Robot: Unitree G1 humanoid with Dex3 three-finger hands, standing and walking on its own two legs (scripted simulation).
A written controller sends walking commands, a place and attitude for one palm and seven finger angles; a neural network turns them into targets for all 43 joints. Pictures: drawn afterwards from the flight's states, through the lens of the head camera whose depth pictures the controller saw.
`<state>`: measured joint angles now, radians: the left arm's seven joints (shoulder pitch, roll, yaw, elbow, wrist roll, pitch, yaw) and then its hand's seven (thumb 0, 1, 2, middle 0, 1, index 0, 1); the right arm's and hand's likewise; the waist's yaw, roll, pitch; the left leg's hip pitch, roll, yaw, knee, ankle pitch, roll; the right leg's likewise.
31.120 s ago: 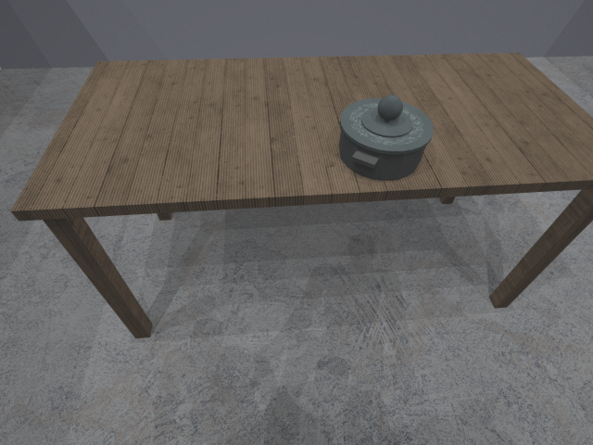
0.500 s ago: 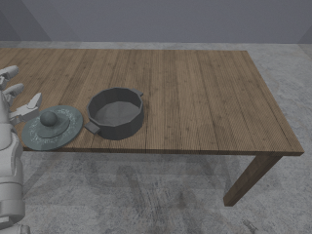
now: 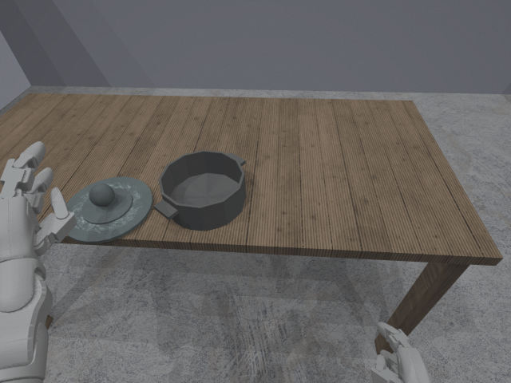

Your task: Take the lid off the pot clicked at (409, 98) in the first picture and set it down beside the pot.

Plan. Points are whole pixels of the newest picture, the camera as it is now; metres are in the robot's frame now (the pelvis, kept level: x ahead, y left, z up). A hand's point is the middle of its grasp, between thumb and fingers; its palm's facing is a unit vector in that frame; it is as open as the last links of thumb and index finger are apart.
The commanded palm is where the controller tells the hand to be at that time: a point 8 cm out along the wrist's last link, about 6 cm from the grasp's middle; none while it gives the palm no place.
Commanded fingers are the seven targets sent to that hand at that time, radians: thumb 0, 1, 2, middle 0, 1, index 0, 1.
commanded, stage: draw the hand back to the body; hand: left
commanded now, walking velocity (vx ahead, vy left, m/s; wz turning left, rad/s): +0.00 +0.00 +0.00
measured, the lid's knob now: (102, 195) +0.49 +0.42 -0.03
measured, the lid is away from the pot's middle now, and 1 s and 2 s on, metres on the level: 0.24 0.24 0.24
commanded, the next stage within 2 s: step back with the hand held close in 0.62 s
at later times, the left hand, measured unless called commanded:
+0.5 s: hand (50, 287) +0.17 +0.26 +0.16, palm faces +0.39 -0.85 -0.34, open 7.4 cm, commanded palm +0.12 +0.30 +0.17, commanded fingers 0.00 0.90 0.90 -0.20 -0.30 -0.20 -0.30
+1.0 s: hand (48, 293) +0.17 +0.27 +0.14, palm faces +0.29 -0.86 -0.43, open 7.4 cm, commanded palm +0.11 +0.32 +0.17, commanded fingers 0.00 0.90 0.90 -0.20 -0.30 -0.20 -0.30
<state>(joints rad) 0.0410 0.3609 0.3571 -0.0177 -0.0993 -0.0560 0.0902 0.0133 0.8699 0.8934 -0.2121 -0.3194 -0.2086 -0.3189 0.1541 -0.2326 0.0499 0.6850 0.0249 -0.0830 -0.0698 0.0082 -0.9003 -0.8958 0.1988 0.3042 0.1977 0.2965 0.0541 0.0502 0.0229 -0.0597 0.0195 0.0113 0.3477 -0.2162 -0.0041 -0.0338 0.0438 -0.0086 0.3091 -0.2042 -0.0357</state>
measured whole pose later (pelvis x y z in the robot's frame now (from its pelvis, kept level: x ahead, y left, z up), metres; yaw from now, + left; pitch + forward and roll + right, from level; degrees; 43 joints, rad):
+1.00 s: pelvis -0.02 +0.04 +0.00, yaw +0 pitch -1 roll -1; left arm 0.59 0.35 0.31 -0.52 -0.05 -0.17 0.07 0.01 0.89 0.90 -0.21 -0.30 -0.21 -0.30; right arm 0.18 -0.24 0.01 0.58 0.01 -0.03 -0.05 0.01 -0.90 -0.90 0.20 0.30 0.20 0.30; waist 0.02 0.02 0.03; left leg -0.20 -0.02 0.03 0.43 -0.22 0.05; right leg -0.16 0.00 0.01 0.36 -0.19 0.02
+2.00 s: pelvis -0.17 +0.04 -0.02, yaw -1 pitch +0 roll -4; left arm 0.62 0.47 0.37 -0.65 -0.07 -0.26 0.07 0.01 0.89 0.90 -0.22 -0.30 -0.21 -0.30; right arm 0.15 -0.19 0.00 0.56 0.00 -0.08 -0.05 0.01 -0.90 -0.90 0.20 0.30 0.20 0.30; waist -0.02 0.01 0.01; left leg -0.48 0.04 0.04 0.48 -0.02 0.05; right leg -0.19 0.09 0.02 0.52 -0.34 -0.01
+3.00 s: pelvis -0.32 +0.09 -0.02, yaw -2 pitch -2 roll +0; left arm 0.67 0.46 0.37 -0.67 -0.05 -0.16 0.16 0.02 0.89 0.90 -0.21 -0.30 -0.21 -0.30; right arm 0.28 -0.17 0.04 0.60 0.01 -0.14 -0.06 0.01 -0.90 -0.90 0.20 0.30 0.20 0.30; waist -0.01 -0.02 -0.02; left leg -0.21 0.07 0.03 0.58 -0.33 -0.03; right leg -0.25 0.04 -0.09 0.53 -0.25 -0.03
